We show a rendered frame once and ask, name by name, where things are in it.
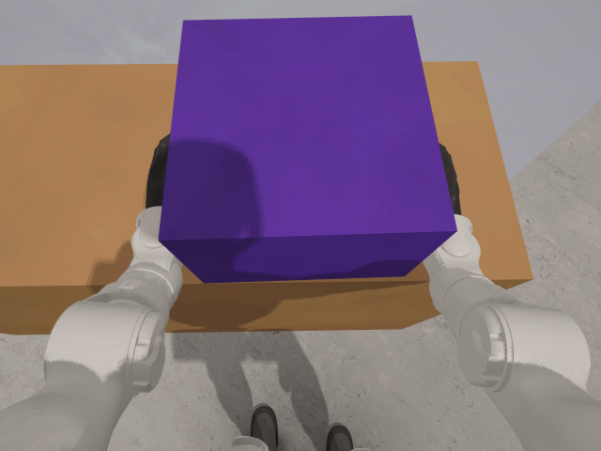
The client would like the robot left forearm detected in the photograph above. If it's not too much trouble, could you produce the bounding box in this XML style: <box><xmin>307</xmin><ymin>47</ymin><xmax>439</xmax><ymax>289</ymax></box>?
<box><xmin>43</xmin><ymin>206</ymin><xmax>183</xmax><ymax>380</ymax></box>

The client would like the pedestal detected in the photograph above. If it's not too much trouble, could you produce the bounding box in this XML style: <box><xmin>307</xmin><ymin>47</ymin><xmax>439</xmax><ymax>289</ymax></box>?
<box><xmin>0</xmin><ymin>61</ymin><xmax>533</xmax><ymax>335</ymax></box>

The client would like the robot left hand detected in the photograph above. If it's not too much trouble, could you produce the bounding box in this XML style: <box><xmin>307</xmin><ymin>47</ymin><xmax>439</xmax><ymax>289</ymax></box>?
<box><xmin>146</xmin><ymin>133</ymin><xmax>170</xmax><ymax>209</ymax></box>

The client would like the carton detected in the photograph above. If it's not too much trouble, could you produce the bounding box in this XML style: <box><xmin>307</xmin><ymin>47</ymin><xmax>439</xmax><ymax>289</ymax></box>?
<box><xmin>158</xmin><ymin>15</ymin><xmax>457</xmax><ymax>284</ymax></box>

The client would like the left robot upper arm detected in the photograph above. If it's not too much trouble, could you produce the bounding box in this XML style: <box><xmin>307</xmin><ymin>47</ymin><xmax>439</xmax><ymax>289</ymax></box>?
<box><xmin>0</xmin><ymin>301</ymin><xmax>165</xmax><ymax>451</ymax></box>

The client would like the robot right foot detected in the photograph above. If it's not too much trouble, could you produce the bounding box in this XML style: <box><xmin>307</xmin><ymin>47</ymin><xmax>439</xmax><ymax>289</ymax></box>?
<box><xmin>326</xmin><ymin>426</ymin><xmax>353</xmax><ymax>451</ymax></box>

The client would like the robot right forearm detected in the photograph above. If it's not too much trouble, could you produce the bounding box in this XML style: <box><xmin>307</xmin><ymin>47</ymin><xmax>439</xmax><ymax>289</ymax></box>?
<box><xmin>423</xmin><ymin>214</ymin><xmax>591</xmax><ymax>383</ymax></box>

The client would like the right robot upper arm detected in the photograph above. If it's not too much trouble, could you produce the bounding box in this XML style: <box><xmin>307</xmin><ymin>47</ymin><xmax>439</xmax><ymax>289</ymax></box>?
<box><xmin>456</xmin><ymin>303</ymin><xmax>601</xmax><ymax>451</ymax></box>

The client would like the robot right hand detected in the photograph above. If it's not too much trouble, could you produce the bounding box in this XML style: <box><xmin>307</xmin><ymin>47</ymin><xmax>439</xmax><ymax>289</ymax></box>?
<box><xmin>439</xmin><ymin>144</ymin><xmax>461</xmax><ymax>215</ymax></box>

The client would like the robot foot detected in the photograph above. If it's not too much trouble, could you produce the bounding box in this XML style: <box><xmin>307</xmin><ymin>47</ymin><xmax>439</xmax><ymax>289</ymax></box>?
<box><xmin>326</xmin><ymin>426</ymin><xmax>353</xmax><ymax>451</ymax></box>
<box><xmin>251</xmin><ymin>406</ymin><xmax>278</xmax><ymax>451</ymax></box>

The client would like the robot left foot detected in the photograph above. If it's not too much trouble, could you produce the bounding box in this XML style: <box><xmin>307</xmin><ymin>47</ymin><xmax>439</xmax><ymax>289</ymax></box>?
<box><xmin>251</xmin><ymin>406</ymin><xmax>278</xmax><ymax>451</ymax></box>

